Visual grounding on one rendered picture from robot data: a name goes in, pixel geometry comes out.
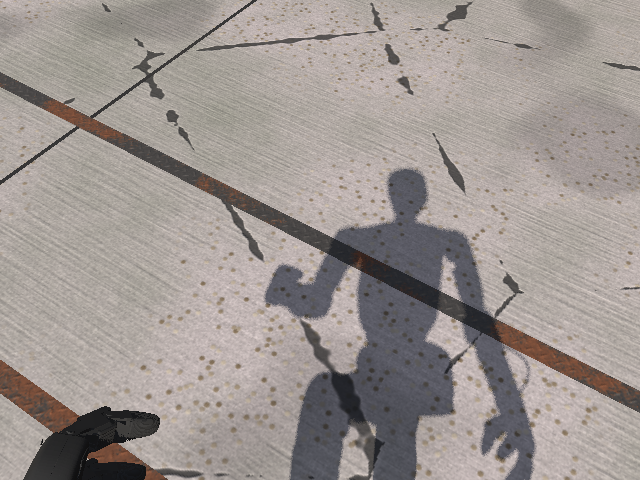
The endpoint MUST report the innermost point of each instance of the robot left hand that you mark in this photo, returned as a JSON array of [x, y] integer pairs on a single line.
[[63, 455]]

